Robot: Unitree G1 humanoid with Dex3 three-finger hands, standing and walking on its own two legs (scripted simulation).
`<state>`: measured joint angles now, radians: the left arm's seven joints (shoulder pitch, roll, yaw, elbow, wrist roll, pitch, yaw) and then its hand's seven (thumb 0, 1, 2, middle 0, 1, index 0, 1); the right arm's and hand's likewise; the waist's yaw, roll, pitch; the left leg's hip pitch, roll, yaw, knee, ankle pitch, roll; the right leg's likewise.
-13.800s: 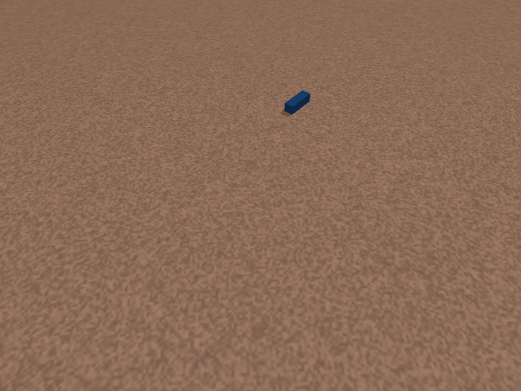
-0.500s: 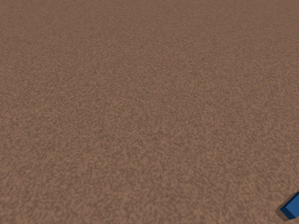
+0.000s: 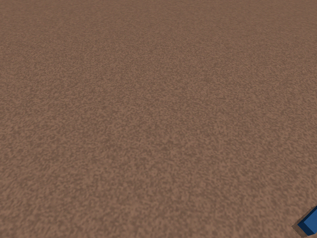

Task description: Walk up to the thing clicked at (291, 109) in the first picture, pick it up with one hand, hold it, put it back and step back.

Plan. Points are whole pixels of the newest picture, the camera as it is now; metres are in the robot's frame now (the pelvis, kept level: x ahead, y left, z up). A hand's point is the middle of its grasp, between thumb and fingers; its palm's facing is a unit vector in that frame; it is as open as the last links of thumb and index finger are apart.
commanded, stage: stand
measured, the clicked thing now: (316, 218) +0.32 -0.94 -0.75
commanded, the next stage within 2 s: walk up in 0.66 s
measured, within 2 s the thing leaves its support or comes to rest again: neither
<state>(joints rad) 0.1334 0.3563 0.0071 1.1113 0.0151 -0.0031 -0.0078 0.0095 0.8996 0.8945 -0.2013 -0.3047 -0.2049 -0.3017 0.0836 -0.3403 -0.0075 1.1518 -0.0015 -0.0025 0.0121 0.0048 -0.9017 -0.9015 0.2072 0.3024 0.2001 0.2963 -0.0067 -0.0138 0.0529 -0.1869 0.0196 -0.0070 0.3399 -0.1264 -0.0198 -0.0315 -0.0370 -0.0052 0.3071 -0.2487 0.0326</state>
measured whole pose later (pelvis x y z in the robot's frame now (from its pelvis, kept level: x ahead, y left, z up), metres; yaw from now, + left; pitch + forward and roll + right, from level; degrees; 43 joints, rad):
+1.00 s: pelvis +0.09 +0.04 -0.03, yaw +2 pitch -2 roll +0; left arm 0.32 0.49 0.10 1.04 0.04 -0.02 -0.06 0.01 0.90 0.89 -0.20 -0.31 -0.21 -0.30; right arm 0.17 -0.43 -0.11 1.02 -0.03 -0.04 0.09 0.01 -0.90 -0.90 0.21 0.30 0.20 0.30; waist 0.06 -0.04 0.05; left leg -0.38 0.04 0.06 0.61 -0.16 0.00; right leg 0.05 -0.11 -0.04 0.50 -0.48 0.01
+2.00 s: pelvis +0.64 +0.03 -0.03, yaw +0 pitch -2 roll -1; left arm 0.32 0.43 0.06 0.92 0.01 -0.05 -0.03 0.01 0.90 0.89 -0.20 -0.30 -0.20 -0.30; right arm 0.18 -0.39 -0.08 0.85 -0.02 -0.08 0.08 0.00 -0.90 -0.90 0.21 0.30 0.20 0.30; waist 0.03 -0.04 0.09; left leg -0.44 0.05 0.08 0.68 -0.21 0.04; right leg -0.18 -0.02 0.00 1.00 -0.52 -0.05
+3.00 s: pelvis +1.04 +0.01 -0.02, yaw +3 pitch -3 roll -1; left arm 0.36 0.42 0.06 0.90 0.01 -0.05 -0.03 0.01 0.90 0.89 -0.20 -0.30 -0.21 -0.30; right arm 0.22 -0.40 -0.07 0.86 -0.03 -0.07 0.07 0.01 -0.90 -0.90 0.21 0.30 0.20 0.30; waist 0.03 -0.03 0.10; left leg -0.39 0.04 0.05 0.63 -0.20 0.02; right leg -0.18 -0.06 -0.06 0.89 -0.49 -0.03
